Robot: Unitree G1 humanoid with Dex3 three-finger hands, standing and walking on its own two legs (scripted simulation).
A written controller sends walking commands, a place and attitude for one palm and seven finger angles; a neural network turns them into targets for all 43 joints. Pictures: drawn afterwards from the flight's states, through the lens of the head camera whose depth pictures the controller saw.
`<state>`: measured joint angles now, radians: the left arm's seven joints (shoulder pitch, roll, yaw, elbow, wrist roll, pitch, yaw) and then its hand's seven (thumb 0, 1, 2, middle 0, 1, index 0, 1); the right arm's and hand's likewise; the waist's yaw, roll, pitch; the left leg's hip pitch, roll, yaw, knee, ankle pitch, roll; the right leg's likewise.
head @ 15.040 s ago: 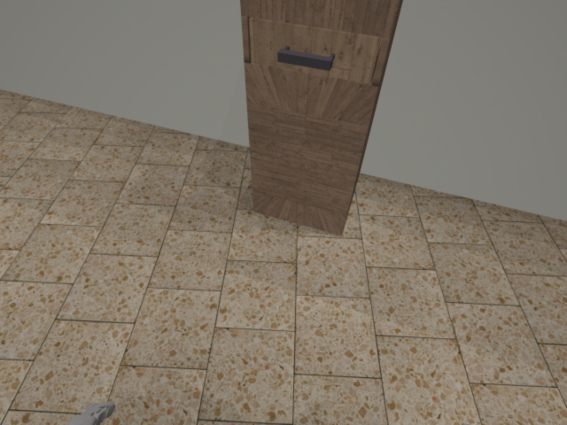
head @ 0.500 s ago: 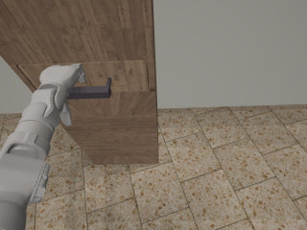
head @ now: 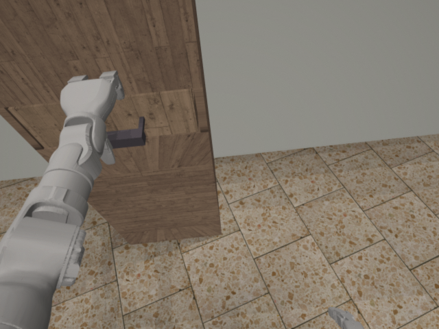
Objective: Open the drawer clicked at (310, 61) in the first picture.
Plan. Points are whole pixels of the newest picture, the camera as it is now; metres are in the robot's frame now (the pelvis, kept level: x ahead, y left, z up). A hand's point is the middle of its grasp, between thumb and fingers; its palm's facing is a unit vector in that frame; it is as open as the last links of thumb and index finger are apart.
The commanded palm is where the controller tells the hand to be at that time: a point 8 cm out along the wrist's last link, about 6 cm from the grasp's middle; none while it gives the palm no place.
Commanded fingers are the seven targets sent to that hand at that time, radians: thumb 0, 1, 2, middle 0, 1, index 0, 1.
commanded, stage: move the hooked fingers above the handle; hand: left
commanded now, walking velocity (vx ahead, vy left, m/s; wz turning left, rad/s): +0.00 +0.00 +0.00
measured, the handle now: (109, 132) +0.52 +0.25 +0.03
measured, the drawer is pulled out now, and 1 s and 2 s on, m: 0.00 0.00 0.00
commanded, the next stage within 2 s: none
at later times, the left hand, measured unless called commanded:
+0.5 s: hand (119, 111) +0.49 +0.19 +0.12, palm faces +0.20 -0.04 -0.98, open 13.7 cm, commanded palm +0.46 +0.27 +0.15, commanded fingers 0.00 -0.50 0.30 -0.30 -1.20 -0.30 -1.20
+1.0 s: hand (92, 144) +0.44 +0.24 +0.08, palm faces -0.04 -0.01 -1.00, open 13.9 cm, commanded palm +0.46 +0.26 +0.15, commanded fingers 0.00 -0.50 0.30 -0.30 -1.20 -0.30 -1.20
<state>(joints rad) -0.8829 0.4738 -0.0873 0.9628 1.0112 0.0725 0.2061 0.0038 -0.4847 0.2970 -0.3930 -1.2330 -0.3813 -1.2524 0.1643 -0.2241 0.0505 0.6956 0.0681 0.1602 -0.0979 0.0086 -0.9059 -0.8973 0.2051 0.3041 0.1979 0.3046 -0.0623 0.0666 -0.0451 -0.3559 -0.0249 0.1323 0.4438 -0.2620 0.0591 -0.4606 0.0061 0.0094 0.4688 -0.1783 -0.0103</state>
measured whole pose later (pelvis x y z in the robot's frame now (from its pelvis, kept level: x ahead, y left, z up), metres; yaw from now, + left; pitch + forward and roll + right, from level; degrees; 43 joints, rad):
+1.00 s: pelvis +0.00 -0.01 -0.01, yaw +6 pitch +12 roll -1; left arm -0.85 0.57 -0.19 0.81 0.95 -0.26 0.09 0.00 -0.48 0.30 -0.33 -1.20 -0.30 -1.20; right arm 0.36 -0.34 -0.07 0.73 0.02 0.06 -0.10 0.01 -0.91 -0.90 0.20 0.30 0.20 0.30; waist -0.02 0.03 -0.05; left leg -0.51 -0.03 0.02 0.60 -0.31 0.04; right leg -0.55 -0.02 -0.10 0.57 -0.24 -0.03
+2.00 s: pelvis +0.00 +0.00 -0.01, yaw +1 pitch +11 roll +0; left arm -0.90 0.47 -0.07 1.01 1.05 0.00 0.21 0.00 -0.48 0.30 -0.42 -1.27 -0.38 -1.30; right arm 0.25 -0.25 0.01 0.71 0.04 0.15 -0.04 0.01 -0.91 -0.90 0.20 0.30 0.20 0.30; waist -0.07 0.08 -0.09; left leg -0.43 -0.02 0.11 0.53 -0.30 0.06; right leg -0.51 0.00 -0.01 0.53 -0.21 -0.01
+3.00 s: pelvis +0.00 -0.01 -0.01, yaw +4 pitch +12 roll +0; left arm -0.83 0.57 -0.04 0.92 1.04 -0.18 0.20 0.00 -0.49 0.30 -0.33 -1.20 -0.32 -1.20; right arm 0.32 -0.29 -0.05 0.71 0.02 0.08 -0.06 0.01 -0.91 -0.90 0.20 0.30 0.20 0.30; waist -0.05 0.04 -0.06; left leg -0.49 -0.02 0.06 0.59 -0.31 0.04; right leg -0.55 0.00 -0.06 0.56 -0.23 -0.03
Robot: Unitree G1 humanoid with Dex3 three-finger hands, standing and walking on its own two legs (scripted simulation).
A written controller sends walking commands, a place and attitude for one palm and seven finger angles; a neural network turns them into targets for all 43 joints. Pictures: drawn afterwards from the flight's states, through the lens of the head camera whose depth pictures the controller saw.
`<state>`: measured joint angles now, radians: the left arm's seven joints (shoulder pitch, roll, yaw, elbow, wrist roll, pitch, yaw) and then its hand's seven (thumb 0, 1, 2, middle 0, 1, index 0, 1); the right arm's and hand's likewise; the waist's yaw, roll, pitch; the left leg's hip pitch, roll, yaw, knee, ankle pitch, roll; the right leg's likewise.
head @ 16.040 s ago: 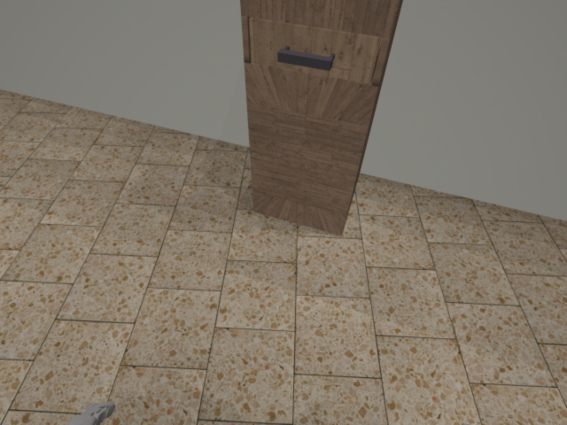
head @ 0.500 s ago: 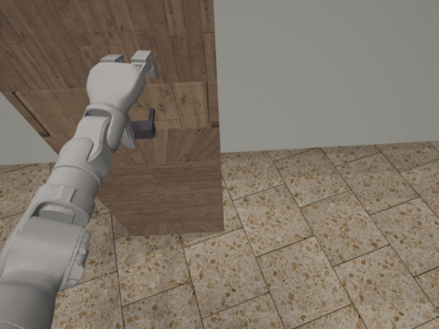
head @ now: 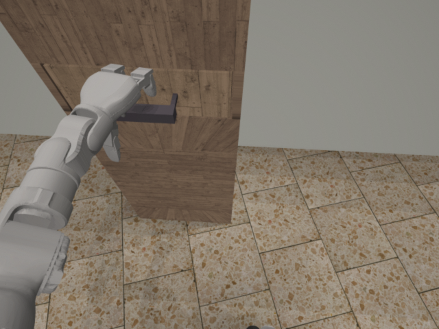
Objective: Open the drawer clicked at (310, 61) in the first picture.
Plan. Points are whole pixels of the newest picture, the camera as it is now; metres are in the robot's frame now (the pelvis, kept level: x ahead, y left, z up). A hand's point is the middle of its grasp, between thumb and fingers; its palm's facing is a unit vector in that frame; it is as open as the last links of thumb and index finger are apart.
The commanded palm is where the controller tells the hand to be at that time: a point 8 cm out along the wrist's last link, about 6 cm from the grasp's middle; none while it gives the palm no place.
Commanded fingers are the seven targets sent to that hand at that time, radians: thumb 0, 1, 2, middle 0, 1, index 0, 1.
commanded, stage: move the hooked fingers above the handle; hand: left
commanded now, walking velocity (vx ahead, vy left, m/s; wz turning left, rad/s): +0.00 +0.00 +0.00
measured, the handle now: (140, 104) +0.55 +0.20 +0.04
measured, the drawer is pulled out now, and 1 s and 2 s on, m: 0.00 0.00 0.00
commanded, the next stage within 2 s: lift the fingers back up to retry in 1.32 s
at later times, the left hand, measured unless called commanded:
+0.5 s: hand (113, 108) +0.48 +0.22 +0.10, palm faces -0.14 +0.03 -0.99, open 13.7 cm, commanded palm +0.48 +0.22 +0.15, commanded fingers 0.00 -0.50 0.30 -0.30 -1.20 -0.30 -1.20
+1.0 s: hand (137, 88) +0.51 +0.18 +0.12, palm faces +0.06 +0.01 -1.00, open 13.3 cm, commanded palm +0.48 +0.22 +0.16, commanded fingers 0.00 -0.50 0.30 -0.30 -1.20 -0.30 -1.20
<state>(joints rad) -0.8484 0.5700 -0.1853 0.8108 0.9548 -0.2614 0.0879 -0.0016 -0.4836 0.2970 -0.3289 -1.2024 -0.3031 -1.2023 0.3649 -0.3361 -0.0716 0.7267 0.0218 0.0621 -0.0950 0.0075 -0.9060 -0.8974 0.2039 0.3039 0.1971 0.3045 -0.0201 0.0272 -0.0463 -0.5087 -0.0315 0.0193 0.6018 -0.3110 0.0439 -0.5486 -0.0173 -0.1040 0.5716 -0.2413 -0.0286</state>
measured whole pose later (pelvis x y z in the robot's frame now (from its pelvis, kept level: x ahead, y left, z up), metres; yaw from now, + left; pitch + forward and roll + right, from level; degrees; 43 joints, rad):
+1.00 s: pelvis +0.01 +0.01 +0.01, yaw -5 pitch +11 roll +0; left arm -0.90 0.47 -0.07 1.01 1.05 0.00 0.21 0.00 -0.48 0.30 -0.42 -1.27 -0.38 -1.30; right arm 0.25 -0.25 0.01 0.71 0.04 0.15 -0.04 0.01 -0.91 -0.90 0.20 0.30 0.20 0.30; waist -0.07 0.08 -0.09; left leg -0.43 -0.02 0.11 0.53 -0.30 0.06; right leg -0.51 0.00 -0.01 0.53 -0.21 -0.01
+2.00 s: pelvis +0.00 +0.00 +0.00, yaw -2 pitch +12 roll +0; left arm -0.83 0.57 -0.04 0.92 1.04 -0.18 0.20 0.00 -0.49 0.30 -0.33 -1.20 -0.32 -1.20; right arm 0.32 -0.29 -0.05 0.71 0.02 0.08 -0.06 0.01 -0.91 -0.90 0.20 0.30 0.20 0.30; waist -0.05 0.04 -0.06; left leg -0.49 -0.02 0.06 0.59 -0.31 0.04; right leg -0.55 0.00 -0.06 0.56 -0.23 -0.03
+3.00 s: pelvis +0.02 +0.00 +0.01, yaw -4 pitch +11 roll +0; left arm -0.77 0.50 -0.06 0.87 1.02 -0.07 0.11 0.00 -0.48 0.30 -0.32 -1.20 -0.32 -1.20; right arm 0.28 -0.27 -0.03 0.68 0.02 0.13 -0.04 0.01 -0.91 -0.90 0.20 0.30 0.20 0.30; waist -0.05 0.06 -0.08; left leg -0.40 -0.02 0.07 0.53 -0.32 0.05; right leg -0.47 0.01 -0.04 0.53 -0.24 -0.02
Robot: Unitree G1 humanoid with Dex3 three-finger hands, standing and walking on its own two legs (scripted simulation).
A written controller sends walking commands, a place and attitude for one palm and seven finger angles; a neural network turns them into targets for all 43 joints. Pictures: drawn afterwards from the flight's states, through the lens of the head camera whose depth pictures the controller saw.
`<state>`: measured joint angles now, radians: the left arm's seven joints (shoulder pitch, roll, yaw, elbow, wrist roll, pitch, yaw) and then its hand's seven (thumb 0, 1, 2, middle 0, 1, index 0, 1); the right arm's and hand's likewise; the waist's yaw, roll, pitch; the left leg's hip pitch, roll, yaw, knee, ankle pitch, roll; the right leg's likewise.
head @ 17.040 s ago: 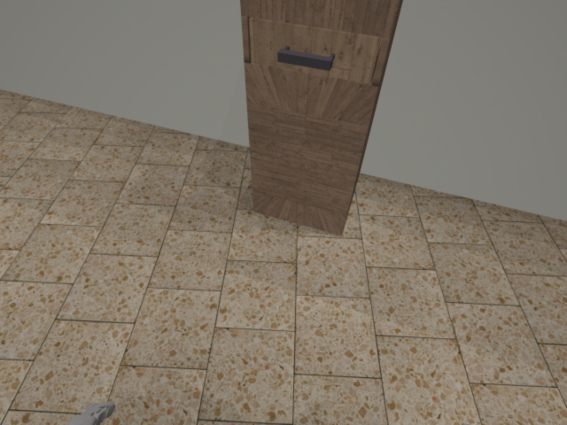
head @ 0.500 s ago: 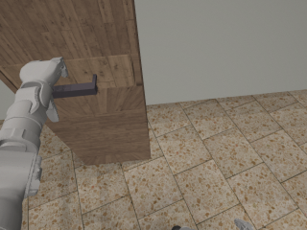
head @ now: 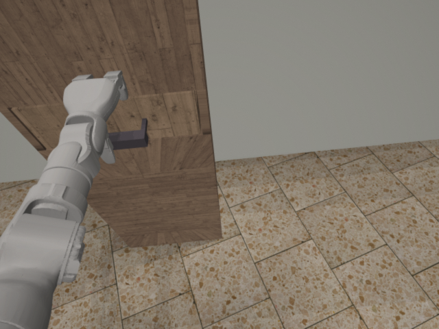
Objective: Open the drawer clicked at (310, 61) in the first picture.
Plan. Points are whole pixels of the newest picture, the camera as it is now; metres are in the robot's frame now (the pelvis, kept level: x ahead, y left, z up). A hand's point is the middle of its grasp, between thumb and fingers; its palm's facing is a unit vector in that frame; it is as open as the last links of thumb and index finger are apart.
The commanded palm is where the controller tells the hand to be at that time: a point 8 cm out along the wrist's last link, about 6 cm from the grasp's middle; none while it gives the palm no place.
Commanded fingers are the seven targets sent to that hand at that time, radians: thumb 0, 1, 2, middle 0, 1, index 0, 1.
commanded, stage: move the hooked fingers above the handle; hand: left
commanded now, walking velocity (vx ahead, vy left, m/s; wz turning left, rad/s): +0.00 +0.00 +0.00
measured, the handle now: (112, 133) +0.52 +0.23 +0.04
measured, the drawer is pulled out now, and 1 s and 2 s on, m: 0.00 0.00 0.00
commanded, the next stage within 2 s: lift the fingers back up to retry in 0.32 s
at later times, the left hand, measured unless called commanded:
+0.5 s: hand (100, 120) +0.49 +0.22 +0.11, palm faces +0.12 -0.02 -0.99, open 13.4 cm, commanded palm +0.46 +0.24 +0.15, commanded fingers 0.00 -0.50 0.30 -0.30 -1.20 -0.30 -1.20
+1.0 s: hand (86, 137) +0.46 +0.25 +0.10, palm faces +0.04 +0.00 -1.00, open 13.8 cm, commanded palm +0.45 +0.25 +0.15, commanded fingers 0.00 -0.50 0.30 -0.30 -1.20 -0.30 -1.20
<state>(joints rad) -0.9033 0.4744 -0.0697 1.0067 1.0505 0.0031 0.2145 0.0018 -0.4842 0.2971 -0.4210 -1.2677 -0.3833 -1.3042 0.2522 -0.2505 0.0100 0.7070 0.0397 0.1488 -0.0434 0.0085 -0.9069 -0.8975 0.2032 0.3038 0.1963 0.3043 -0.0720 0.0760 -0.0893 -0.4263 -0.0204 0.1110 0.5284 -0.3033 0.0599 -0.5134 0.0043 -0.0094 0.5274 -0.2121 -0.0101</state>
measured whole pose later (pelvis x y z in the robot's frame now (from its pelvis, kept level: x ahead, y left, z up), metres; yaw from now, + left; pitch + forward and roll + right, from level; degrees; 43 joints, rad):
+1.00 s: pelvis +0.00 -0.01 +0.00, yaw +3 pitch +12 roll +0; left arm -0.83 0.57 -0.04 0.92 1.04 -0.18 0.20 0.00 -0.49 0.30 -0.33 -1.20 -0.32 -1.20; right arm 0.32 -0.29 -0.05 0.71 0.02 0.08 -0.06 0.01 -0.91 -0.90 0.20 0.30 0.20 0.30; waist -0.05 0.04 -0.06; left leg -0.49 -0.02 0.06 0.59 -0.31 0.04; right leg -0.55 0.00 -0.06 0.56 -0.23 -0.03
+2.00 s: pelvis +0.01 -0.01 +0.00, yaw +2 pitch +11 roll +0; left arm -0.77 0.50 -0.06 0.87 1.02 -0.07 0.11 0.00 -0.48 0.30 -0.32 -1.20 -0.32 -1.20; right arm 0.28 -0.27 -0.03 0.68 0.02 0.13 -0.04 0.01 -0.91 -0.90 0.20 0.30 0.20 0.30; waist -0.05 0.06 -0.08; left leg -0.40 -0.02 0.07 0.53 -0.32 0.05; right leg -0.47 0.01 -0.04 0.53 -0.24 -0.02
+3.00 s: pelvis +0.00 +0.00 +0.00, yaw +1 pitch +9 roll +0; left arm -0.70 0.46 -0.06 0.75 1.03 -0.12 0.16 0.00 -0.49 0.30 -0.32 -1.20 -0.32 -1.20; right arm 0.23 -0.25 -0.02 0.68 0.02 0.09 -0.05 0.01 -0.91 -0.90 0.20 0.30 0.20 0.30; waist -0.02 0.05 -0.05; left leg -0.37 -0.03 0.08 0.52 -0.30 0.06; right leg -0.45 -0.01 -0.03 0.53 -0.23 -0.01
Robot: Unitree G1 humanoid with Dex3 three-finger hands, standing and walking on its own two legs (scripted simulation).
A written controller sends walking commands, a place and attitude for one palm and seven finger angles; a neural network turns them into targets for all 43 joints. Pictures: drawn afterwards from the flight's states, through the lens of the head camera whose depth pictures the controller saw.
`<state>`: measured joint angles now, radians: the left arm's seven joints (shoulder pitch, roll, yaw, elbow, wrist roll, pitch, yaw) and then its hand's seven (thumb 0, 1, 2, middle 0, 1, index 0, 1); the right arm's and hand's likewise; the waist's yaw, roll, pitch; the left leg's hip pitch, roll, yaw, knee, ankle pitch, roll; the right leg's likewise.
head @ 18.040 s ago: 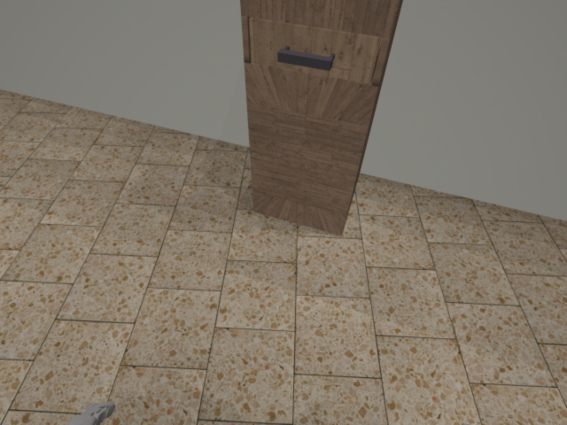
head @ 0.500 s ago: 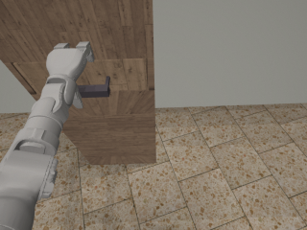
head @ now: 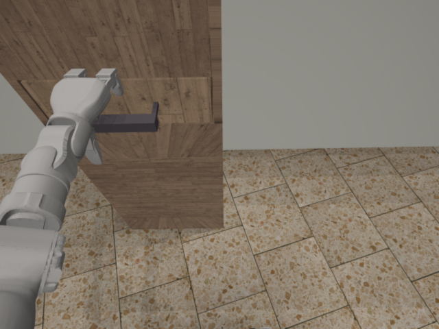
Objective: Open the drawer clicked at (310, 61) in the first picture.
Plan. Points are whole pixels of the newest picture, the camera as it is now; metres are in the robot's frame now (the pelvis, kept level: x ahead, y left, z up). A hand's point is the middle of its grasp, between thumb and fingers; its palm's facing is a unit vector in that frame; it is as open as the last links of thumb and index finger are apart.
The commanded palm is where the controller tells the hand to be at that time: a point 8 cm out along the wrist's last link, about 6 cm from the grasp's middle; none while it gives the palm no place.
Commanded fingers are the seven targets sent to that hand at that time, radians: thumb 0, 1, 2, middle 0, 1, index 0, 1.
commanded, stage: lift the fingers back up to retry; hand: left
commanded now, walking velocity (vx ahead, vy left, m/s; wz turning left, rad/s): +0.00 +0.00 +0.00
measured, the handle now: (122, 115) +0.54 +0.22 +0.04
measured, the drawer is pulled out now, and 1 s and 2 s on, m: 0.00 0.00 0.00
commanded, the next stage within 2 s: re-aim the fingers above the handle in 0.20 s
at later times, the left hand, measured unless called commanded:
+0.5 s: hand (107, 118) +0.48 +0.22 +0.09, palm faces -0.05 -0.04 -1.00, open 13.8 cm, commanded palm +0.47 +0.24 +0.16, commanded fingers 0.00 -0.50 0.30 -0.30 -1.20 -0.30 -1.20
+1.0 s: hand (107, 116) +0.48 +0.22 +0.10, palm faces -0.04 -0.02 -1.00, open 13.8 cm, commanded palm +0.46 +0.23 +0.16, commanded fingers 0.00 -0.50 0.30 -0.30 -1.20 -0.30 -1.20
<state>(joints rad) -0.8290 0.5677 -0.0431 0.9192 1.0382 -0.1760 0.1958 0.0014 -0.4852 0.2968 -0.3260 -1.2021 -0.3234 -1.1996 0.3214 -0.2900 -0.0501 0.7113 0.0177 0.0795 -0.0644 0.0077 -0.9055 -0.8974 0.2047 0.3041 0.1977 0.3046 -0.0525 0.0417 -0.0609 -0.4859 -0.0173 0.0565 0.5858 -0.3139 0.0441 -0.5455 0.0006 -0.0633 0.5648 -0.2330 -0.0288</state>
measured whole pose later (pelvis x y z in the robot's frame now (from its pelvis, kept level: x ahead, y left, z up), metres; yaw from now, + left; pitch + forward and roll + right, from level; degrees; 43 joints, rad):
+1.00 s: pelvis +0.02 +0.00 +0.00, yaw -1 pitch +11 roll +0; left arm -0.77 0.50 -0.06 0.87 1.02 -0.07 0.11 0.00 -0.48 0.30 -0.32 -1.20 -0.32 -1.20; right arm 0.28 -0.27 -0.03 0.68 0.02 0.13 -0.04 0.01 -0.91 -0.90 0.20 0.30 0.20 0.30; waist -0.05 0.06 -0.08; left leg -0.40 -0.02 0.07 0.53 -0.32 0.05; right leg -0.47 0.01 -0.04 0.53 -0.24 -0.02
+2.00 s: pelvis +0.01 +0.01 +0.01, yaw -1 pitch +9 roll +0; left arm -0.70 0.46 -0.06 0.75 1.03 -0.12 0.16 0.00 -0.49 0.30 -0.32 -1.20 -0.32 -1.20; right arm 0.23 -0.25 -0.02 0.68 0.02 0.09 -0.05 0.01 -0.91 -0.90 0.20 0.30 0.20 0.30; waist -0.02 0.05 -0.05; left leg -0.37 -0.03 0.08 0.52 -0.30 0.06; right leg -0.45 -0.01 -0.03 0.53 -0.23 -0.01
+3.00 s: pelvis +0.01 +0.00 +0.00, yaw +0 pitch +13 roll +0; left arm -0.73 0.45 -0.08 0.85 1.05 -0.10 0.23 0.00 -0.49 0.30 -0.31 -1.20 -0.31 -1.20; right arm 0.24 -0.27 -0.05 0.68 0.01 0.10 -0.02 0.01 -0.91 -0.90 0.20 0.30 0.20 0.30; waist -0.02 0.05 -0.08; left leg -0.50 -0.02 0.06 0.62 -0.35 0.05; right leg -0.57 -0.01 -0.06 0.61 -0.27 -0.03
